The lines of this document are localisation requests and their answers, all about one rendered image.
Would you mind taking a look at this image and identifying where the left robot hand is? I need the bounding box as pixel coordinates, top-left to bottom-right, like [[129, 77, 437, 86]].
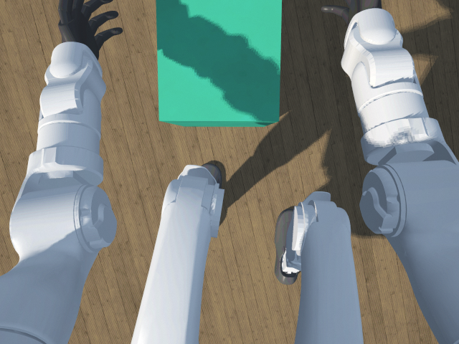
[[58, 0, 123, 60]]

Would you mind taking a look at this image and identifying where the carton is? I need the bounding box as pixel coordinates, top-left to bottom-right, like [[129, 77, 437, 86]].
[[156, 0, 282, 127]]

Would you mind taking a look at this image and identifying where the robot right forearm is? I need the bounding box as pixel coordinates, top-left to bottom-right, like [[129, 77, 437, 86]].
[[341, 8, 459, 167]]

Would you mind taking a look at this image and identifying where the right robot foot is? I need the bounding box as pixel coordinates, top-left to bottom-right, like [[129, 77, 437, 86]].
[[274, 209, 298, 285]]

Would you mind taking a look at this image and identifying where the robot left forearm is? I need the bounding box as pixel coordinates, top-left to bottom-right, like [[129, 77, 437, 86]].
[[9, 42, 106, 253]]

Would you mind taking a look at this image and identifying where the robot left upper arm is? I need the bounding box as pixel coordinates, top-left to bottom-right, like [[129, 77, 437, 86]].
[[0, 183, 117, 344]]

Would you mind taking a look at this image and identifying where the right robot thigh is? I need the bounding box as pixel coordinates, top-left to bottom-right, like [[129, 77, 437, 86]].
[[290, 200, 364, 344]]

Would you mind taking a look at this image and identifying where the right robot hand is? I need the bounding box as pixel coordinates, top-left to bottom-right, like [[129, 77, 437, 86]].
[[321, 0, 382, 26]]

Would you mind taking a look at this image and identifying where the robot right upper arm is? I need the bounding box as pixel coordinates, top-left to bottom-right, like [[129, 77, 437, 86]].
[[359, 160, 459, 344]]

